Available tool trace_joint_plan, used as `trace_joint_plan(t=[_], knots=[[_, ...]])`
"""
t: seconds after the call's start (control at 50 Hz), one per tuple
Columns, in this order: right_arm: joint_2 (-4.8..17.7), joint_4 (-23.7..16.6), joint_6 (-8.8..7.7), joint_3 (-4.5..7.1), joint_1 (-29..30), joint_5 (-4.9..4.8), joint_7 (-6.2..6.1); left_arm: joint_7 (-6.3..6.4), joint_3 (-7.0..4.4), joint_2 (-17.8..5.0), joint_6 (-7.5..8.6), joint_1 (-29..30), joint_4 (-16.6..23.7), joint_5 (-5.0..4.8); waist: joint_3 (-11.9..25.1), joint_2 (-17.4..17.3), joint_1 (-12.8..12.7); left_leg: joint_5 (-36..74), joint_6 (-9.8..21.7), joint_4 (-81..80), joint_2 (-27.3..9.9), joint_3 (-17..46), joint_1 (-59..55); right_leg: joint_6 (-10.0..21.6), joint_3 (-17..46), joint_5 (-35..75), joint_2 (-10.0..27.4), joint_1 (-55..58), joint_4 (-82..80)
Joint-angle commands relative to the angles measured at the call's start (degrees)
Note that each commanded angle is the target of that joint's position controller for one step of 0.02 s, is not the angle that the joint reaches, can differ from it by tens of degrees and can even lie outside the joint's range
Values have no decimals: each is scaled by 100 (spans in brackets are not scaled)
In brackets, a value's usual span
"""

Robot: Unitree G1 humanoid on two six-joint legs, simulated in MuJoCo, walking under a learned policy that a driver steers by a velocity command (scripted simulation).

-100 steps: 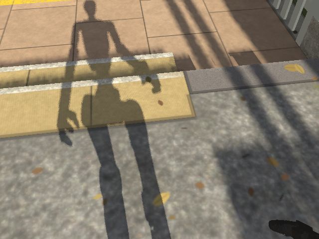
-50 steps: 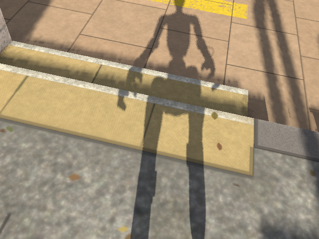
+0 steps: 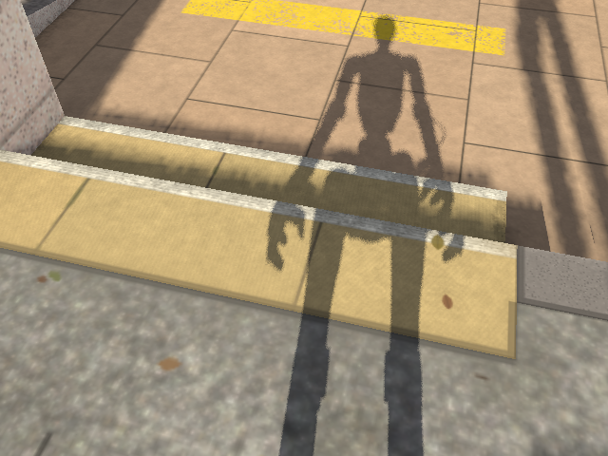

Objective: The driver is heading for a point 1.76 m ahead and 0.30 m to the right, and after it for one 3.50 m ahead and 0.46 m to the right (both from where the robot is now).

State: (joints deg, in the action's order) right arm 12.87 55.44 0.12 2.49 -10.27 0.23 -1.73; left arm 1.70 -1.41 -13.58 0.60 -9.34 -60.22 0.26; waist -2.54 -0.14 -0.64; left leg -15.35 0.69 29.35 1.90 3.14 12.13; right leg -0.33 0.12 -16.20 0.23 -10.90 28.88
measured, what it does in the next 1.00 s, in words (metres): walks ahead: right foot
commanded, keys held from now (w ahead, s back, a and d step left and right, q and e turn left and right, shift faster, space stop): no key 0.18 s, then w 0.38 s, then w+e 0.44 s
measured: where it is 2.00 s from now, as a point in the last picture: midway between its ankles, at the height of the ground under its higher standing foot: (376, 319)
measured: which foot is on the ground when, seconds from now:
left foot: down 0.00-0.90, up 0.92-1.00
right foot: down 0.00-0.48, up 0.50-0.88, down 0.90-1.00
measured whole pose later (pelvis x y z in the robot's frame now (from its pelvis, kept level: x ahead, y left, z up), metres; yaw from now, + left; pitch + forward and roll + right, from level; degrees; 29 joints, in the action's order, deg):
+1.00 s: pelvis +0.30 -0.04 -0.02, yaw -11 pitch +1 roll +0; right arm 14.1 55.0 -7.4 1.3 -18.3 -0.8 -0.1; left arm -2.6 -3.5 -15.5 4.2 -5.0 -47.4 -0.9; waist -3.0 0.1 0.8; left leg -22.8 1.3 71.4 -1.3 2.1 15.4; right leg 6.6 -2.3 -8.5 -5.7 -25.1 32.5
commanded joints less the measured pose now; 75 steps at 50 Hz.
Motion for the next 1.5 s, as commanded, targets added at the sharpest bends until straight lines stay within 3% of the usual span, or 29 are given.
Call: trace_joint_plan(t=[0.02,0.18,0.28,0.38,0.44,0.46,0.5,0.52,0.58,0.62,0.72,0.78,0.82,0.88,0.9,0.92,0.94,0.96,1.0,1.08,1.2,1.22,1.28,1.38,1.42,1.44,1.46,1.48,1.5], knots=[[615,-127,-56,106,-4,-4,-21,27,-94,-621,48,-42,140,0,161,-9,7,941,150,-488,-278,243,-77,122,179,606,179,-142,-513],[580,135,-54,66,-56,-12,-31,45,-64,-567,46,-219,13,-1,116,-16,13,878,138,-528,-260,197,-46,126,156,590,148,-152,-539],[635,181,-153,93,-177,-121,-39,71,-113,-662,118,-431,41,-121,-486,81,7,-2523,455,-437,-187,240,813,575,503,-2611,229,-729,-599],[246,-24,-539,25,142,-200,134,-33,-260,-1027,382,-1102,-62,-181,-426,934,-122,-918,367,892,-59,-372,1518,1371,2522,-2791,1550,79,-1608],[251,177,-610,33,-430,-216,177,-83,-250,-1005,381,-519,233,-205,-493,884,333,-825,580,117,-125,-407,258,1193,2125,-2062,1386,-805,-1441],[399,419,-613,94,-1023,-215,168,-99,-221,-894,375,-123,410,-216,-414,647,608,-515,618,-349,-203,-171,-688,914,1512,-1397,982,-1373,-947],[1487,810,-644,407,-2448,-201,197,-112,-115,-457,588,277,856,-176,4,-1752,976,-101,1497,-1565,-1936,3040,-2638,182,-246,-530,-278,-3300,2414],[1013,738,-688,251,-2323,-82,228,-134,-169,-663,664,269,842,-199,3,-1164,811,614,1644,-1506,-2256,3431,-2835,220,233,-1454,-171,-4002,3526],[606,524,-688,84,-1739,-55,269,-257,-166,-550,698,165,787,-294,-178,-280,398,1916,1245,-1472,-1963,1875,-2737,467,351,-453,402,-4610,4130],[358,540,-586,-18,-1754,-20,228,-319,-172,-411,623,281,858,-263,-188,-431,336,2363,942,-1695,-1650,1010,-2318,428,221,3,555,-4271,3769],[752,343,-585,-12,-1430,47,32,-405,20,-34,475,1324,1404,-166,-515,-412,385,1995,777,-2477,-1159,-303,-510,202,-339,1646,283,-2674,1439],[922,431,-633,48,-1661,-57,26,-456,7,-240,421,1632,1653,-198,-595,-467,363,2364,751,-2549,-1439,-544,-893,410,-371,1854,188,-2342,753],[979,379,-602,76,-1587,-63,29,-516,-68,-425,435,1599,1763,-185,-387,-501,195,4002,622,-2001,-1564,-765,-1478,652,-498,1651,-11,-2117,534],[1161,168,-401,136,-1344,39,-33,-552,-393,-949,376,4,1418,-218,735,-767,-682,6358,333,442,-1495,-1089,-1671,1014,-751,1171,-551,-217,541],[1164,26,-399,114,-1320,75,-47,-484,-559,-1263,310,-850,1239,-220,1127,-489,-1052,5310,158,1986,-1322,-1091,-435,1235,1,1045,-204,1355,468],[321,-227,-553,-135,-1928,164,94,-421,-650,-1780,281,-1266,1248,-149,2029,1140,-529,443,-215,4617,-188,-896,2089,2376,3259,-166,1504,3536,84],[472,-247,-842,-124,-1607,6,208,-384,-545,-1449,280,-1334,1238,-106,2568,950,-680,-1497,-27,5531,125,321,2813,2537,5053,-962,1913,3714,-1156],[923,-542,-983,18,-926,-237,239,-369,-479,-1206,344,-1007,1253,-88,1499,799,-654,-1095,133,5554,-205,423,3390,2145,4257,-874,1701,2947,-1404],[1017,-657,-1025,82,-555,-157,116,-410,-376,-907,451,-78,1515,-74,551,-208,-107,-270,166,4639,-690,277,2845,1811,2852,281,1226,898,-1625],[828,-870,-699,154,-678,55,13,-350,-338,-837,480,115,1659,-68,265,169,343,60,-123,3501,-972,157,1992,1756,1817,1055,708,-764,-1927],[543,-1345,-718,53,647,82,43,-148,-363,-973,443,-748,1469,-134,205,333,-219,2364,-324,831,-667,-85,1885,1346,1158,1285,377,-724,-1786],[-132,-1222,-489,-327,289,686,370,-516,-182,-495,642,-1368,1155,662,243,664,-164,2340,-305,1065,-651,-179,1775,1507,1220,892,394,-739,-1610],[705,-1480,-296,-157,904,485,482,-822,-305,-830,736,-1640,1120,401,-51,346,-340,1930,-161,707,-796,-6,2686,1720,1817,1212,1002,393,-1458],[650,-1713,-438,-307,1621,359,328,-608,-284,-1018,582,-1822,916,402,6,366,-499,1295,205,-142,-482,-328,2639,1505,1953,2468,1324,1776,-1286],[953,-1570,-497,-191,1122,197,318,-618,-301,-1190,582,-1566,907,432,275,348,-33,1819,481,-246,-120,-690,844,1136,1496,4174,957,1066,-797],[1237,-1327,-581,-84,329,96,304,-642,-276,-1114,615,-1584,917,484,847,160,290,2166,752,40,-152,-642,-625,764,1069,4644,491,548,68],[1476,-1018,-630,-49,-931,167,330,-620,-108,-527,687,-2239,1014,551,2253,-703,417,3347,1755,412,-1143,546,-3284,363,873,2919,-271,-836,1693],[1301,-653,-558,-81,-2299,246,321,-698,21,-167,779,-2728,964,557,3163,-1599,774,2784,2825,-458,-2586,3145,-5193,18,626,-1665,-1058,-2535,3561],[1144,-357,-623,-39,-2735,374,283,-688,-158,-640,744,-1449,1233,338,1678,-561,1232,1403,2052,-1087,-2378,3223,-4208,249,1006,-1625,-715,-3560,4662]])
Velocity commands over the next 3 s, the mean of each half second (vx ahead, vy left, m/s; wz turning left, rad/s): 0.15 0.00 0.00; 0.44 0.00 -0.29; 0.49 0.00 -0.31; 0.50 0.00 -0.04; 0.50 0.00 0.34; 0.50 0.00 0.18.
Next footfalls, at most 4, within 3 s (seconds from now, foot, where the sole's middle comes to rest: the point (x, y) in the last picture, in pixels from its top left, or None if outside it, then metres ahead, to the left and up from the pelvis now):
0.90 right None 0.42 -0.12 -0.77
1.44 left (320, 347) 0.78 0.00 -0.77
1.98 right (435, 273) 1.01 -0.31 -0.77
2.70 left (348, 195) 1.44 -0.10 -0.91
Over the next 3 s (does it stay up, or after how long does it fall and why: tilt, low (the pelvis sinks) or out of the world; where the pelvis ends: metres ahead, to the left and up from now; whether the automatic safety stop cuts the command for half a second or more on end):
stays up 1.48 -0.20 -0.16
